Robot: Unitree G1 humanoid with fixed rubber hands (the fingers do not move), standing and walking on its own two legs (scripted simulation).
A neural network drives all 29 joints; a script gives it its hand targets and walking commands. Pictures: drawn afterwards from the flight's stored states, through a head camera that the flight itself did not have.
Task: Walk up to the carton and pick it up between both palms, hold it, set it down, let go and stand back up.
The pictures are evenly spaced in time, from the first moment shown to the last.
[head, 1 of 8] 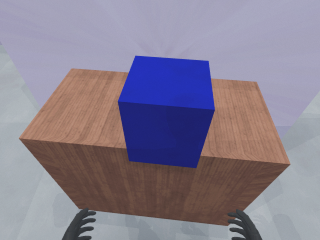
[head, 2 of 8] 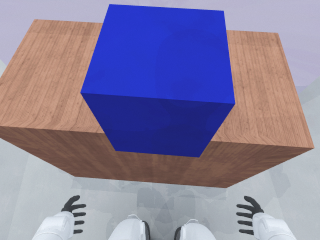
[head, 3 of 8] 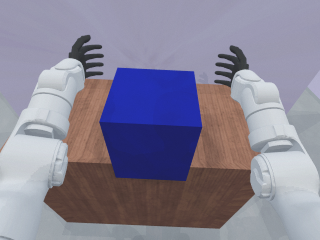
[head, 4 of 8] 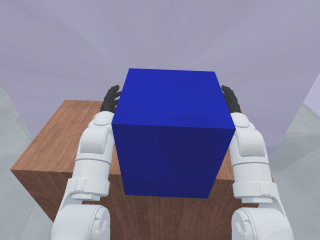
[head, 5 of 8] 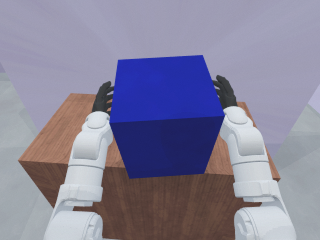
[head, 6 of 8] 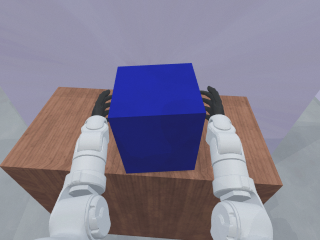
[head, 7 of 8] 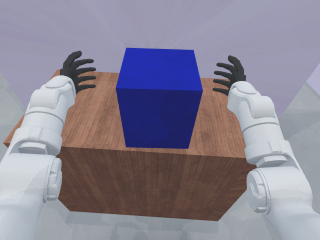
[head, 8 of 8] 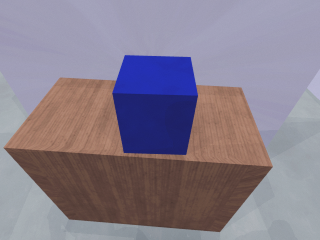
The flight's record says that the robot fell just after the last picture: no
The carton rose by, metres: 0.14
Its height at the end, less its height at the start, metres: +0.00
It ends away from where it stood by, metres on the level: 0.06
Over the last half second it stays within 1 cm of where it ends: yes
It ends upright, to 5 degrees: yes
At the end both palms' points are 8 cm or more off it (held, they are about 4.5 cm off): yes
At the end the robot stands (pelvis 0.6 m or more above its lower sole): yes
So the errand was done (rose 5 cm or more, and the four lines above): yes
